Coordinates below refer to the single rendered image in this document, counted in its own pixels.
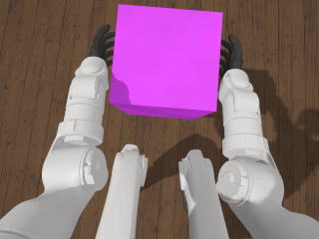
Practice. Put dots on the left robot upper arm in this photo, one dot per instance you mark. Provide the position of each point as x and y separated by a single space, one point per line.
71 176

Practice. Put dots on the robot left forearm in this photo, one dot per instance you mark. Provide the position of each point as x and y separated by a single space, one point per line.
82 125

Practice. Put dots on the right robot upper arm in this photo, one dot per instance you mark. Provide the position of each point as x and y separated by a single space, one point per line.
254 191

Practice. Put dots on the robot right hand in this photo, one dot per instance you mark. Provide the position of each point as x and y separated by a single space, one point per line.
233 57

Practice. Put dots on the right robot shin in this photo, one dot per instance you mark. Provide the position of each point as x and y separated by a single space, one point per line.
207 162

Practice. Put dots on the robot right forearm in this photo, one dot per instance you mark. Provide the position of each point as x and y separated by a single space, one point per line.
243 135

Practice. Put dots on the carton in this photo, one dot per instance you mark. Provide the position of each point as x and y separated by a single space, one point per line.
166 62

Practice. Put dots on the left robot shin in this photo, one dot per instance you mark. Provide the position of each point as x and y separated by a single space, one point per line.
120 155

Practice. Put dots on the robot shin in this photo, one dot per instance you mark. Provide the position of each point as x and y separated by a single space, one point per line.
207 162
120 155

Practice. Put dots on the robot left hand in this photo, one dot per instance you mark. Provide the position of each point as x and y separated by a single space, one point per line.
100 46

